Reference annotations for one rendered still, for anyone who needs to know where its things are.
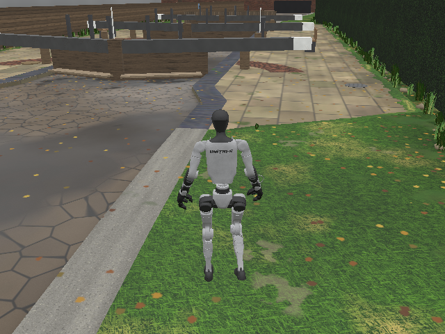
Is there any robot left shin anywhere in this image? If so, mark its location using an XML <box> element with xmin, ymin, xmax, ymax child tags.
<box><xmin>202</xmin><ymin>228</ymin><xmax>213</xmax><ymax>272</ymax></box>

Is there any robot right upper arm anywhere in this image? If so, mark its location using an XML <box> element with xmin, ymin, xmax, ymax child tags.
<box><xmin>236</xmin><ymin>139</ymin><xmax>255</xmax><ymax>177</ymax></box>

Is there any robot left hand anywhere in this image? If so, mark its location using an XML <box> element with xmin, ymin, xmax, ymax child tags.
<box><xmin>177</xmin><ymin>193</ymin><xmax>193</xmax><ymax>209</ymax></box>

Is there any robot left upper arm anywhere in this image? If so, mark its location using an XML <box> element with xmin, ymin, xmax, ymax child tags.
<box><xmin>187</xmin><ymin>141</ymin><xmax>207</xmax><ymax>179</ymax></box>

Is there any robot left forearm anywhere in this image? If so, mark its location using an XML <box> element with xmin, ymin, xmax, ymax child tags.
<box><xmin>179</xmin><ymin>169</ymin><xmax>194</xmax><ymax>196</ymax></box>

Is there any robot right hand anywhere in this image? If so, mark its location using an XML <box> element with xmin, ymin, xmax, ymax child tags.
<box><xmin>247</xmin><ymin>188</ymin><xmax>263</xmax><ymax>201</ymax></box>

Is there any robot right forearm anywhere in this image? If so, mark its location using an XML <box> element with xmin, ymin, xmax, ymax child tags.
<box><xmin>248</xmin><ymin>166</ymin><xmax>261</xmax><ymax>191</ymax></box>

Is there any robot torso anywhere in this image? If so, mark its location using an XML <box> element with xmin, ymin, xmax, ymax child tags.
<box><xmin>205</xmin><ymin>136</ymin><xmax>238</xmax><ymax>209</ymax></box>

